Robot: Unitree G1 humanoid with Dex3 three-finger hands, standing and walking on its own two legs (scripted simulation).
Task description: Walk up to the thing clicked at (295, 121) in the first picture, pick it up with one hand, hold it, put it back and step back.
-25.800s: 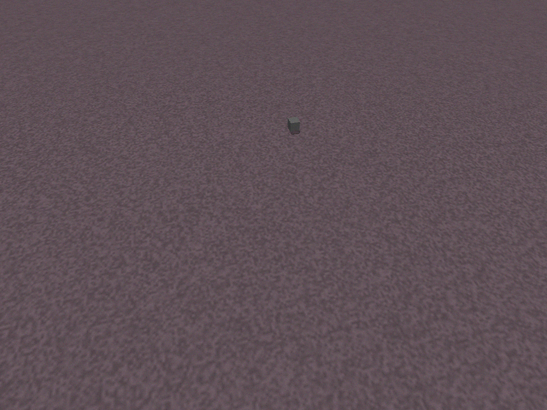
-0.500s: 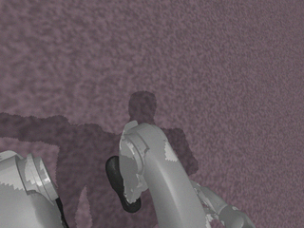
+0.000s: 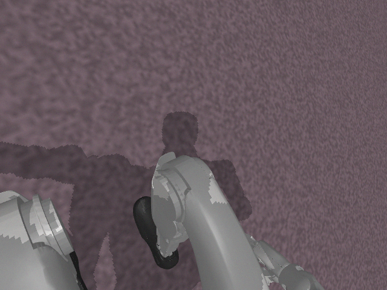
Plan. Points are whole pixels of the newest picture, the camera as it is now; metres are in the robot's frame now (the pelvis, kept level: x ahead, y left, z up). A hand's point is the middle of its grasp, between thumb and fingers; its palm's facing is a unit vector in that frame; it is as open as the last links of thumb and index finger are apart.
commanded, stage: settle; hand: left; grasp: from above
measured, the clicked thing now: out of the picture +0.43 +0.41 -0.28
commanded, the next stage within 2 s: lift in 0.88 s
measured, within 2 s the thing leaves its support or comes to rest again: leaves its support in 0.18 s
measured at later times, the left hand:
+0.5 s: hand out of the picture +0.42 +0.43 -0.18, palm faces -0.36 -0.18 -0.91, open 8.8 cm
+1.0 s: hand out of the picture +0.41 +0.42 -0.12, palm faces -0.40 -0.16 -0.90, open 8.8 cm
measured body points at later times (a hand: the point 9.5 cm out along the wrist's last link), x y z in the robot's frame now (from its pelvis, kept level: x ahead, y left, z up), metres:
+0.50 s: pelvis +0.00 +0.00 +0.01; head +0.25 +0.15 +0.36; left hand +0.44 +0.43 -0.13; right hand +0.12 -0.24 -0.06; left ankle +0.07 +0.13 -0.28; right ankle +0.11 -0.10 -0.28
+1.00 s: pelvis +0.00 -0.01 +0.02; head +0.23 +0.12 +0.39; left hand +0.43 +0.43 -0.07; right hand +0.12 -0.25 -0.07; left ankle +0.07 +0.13 -0.28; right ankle +0.11 -0.10 -0.28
